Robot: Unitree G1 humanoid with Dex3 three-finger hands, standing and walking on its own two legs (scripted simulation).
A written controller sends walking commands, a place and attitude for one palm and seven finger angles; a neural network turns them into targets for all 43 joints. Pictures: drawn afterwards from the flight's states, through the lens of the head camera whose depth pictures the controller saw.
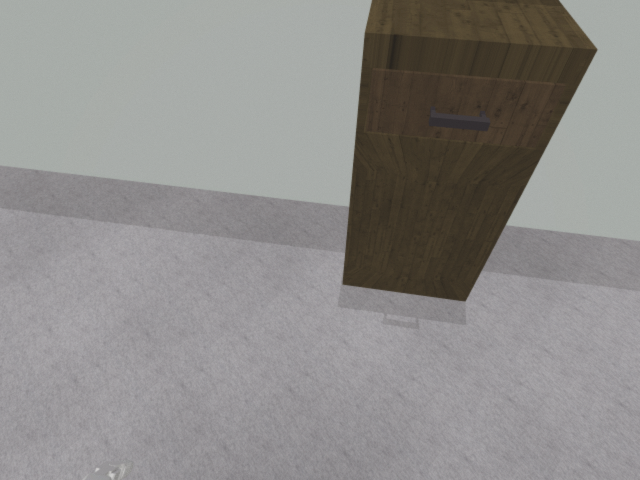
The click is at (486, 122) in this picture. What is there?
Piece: drawer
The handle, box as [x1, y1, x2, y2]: [429, 106, 489, 130]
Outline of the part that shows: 430,108 429,125 487,130 489,124 489,119 485,116 484,111 480,111 480,116 476,117 436,113 433,106 431,106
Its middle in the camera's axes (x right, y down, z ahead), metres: +0.32 -0.28 +0.90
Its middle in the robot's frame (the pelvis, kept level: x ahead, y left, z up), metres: +0.88 -0.28 +0.00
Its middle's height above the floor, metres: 0.77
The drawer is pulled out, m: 0.00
